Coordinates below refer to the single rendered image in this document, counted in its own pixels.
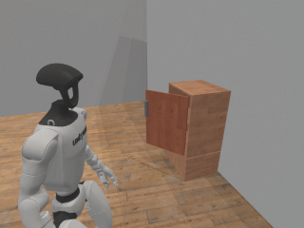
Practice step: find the left robot forearm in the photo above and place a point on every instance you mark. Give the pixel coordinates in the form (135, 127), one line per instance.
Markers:
(93, 160)

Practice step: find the right robot forearm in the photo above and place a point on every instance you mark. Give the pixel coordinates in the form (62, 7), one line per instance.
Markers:
(31, 217)

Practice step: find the left robot hand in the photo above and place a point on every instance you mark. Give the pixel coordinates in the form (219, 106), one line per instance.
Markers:
(107, 172)

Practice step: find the robot right thigh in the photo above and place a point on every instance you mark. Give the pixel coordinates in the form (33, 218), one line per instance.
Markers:
(63, 221)

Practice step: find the cupboard door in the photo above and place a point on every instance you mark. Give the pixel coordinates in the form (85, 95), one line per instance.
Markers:
(166, 125)

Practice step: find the humanoid robot head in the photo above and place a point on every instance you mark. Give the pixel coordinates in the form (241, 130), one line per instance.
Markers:
(61, 77)

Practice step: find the handle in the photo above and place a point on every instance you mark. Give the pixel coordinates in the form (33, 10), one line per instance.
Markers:
(146, 108)

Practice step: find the left robot upper arm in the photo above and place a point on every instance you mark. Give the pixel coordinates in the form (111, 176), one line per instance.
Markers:
(82, 111)

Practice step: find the right robot upper arm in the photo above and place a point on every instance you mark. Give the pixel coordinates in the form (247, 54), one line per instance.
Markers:
(36, 152)

